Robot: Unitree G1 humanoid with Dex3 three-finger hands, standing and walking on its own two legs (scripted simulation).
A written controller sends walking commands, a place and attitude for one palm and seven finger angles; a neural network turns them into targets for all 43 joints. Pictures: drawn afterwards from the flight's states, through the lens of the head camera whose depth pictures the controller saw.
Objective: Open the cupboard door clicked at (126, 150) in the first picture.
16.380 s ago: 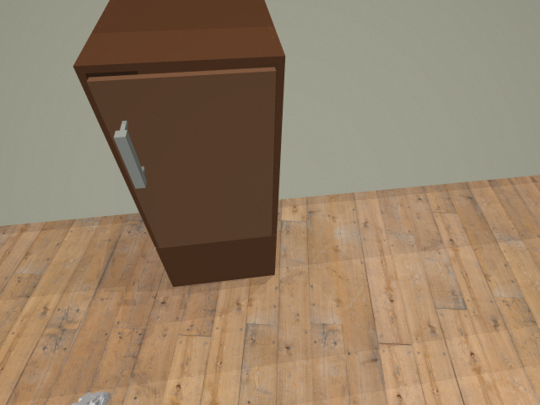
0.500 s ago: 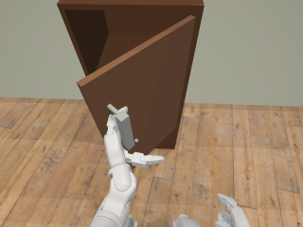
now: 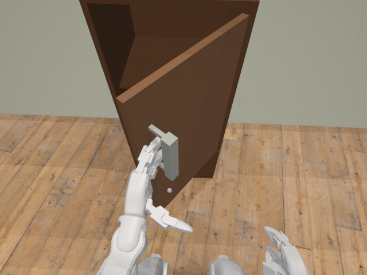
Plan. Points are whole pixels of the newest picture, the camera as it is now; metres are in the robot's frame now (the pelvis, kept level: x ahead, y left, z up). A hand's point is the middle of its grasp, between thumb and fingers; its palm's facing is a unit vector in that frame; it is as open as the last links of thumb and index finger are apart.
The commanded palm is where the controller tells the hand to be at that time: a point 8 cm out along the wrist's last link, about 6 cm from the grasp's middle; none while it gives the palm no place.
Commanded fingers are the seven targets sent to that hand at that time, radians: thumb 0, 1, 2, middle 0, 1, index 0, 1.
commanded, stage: slide the hand sideways off the handle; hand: left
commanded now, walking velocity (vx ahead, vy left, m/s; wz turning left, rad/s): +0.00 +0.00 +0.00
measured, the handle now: (163, 153) +0.36 +0.07 +0.05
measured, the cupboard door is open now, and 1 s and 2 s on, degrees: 52 52 52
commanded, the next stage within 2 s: draw the hand back to the body in 0.70 s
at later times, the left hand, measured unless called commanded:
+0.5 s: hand (143, 212) +0.24 +0.09 +0.04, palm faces +0.00 -1.00 -0.04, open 16.2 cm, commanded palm +0.21 +0.15 +0.05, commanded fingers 0.00 -0.50 0.30 -0.15 -0.30 -0.15 -0.30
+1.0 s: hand (123, 216) +0.22 +0.12 +0.08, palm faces -0.02 -1.00 -0.07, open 16.3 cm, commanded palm +0.19 +0.19 +0.09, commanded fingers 0.00 -0.50 0.30 -0.15 -0.30 -0.15 -0.30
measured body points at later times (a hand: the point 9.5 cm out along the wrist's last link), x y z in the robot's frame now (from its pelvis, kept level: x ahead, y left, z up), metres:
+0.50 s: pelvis +0.02 -0.02 +0.00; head +0.08 -0.03 +0.44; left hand +0.23 +0.15 +0.05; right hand +0.21 -0.24 -0.09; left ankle +0.02 +0.10 -0.66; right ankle +0.03 -0.11 -0.66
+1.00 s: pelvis +0.01 -0.02 +0.00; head +0.06 -0.03 +0.45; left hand +0.21 +0.17 +0.09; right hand +0.20 -0.25 -0.08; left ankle +0.02 +0.10 -0.66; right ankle +0.03 -0.11 -0.66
